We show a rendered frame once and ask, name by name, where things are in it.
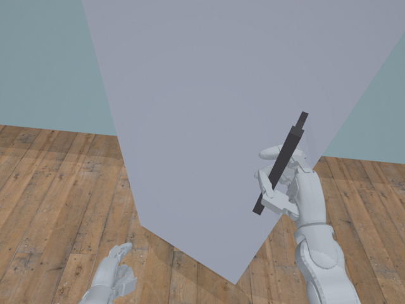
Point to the fridge door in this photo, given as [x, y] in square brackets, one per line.
[197, 88]

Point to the right robot forearm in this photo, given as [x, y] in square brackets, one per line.
[321, 261]

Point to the right robot hand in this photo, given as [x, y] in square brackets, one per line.
[304, 187]

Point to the left robot hand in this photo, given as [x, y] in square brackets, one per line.
[109, 273]

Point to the left robot forearm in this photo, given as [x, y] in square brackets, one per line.
[99, 294]

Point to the handle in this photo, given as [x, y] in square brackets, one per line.
[284, 156]

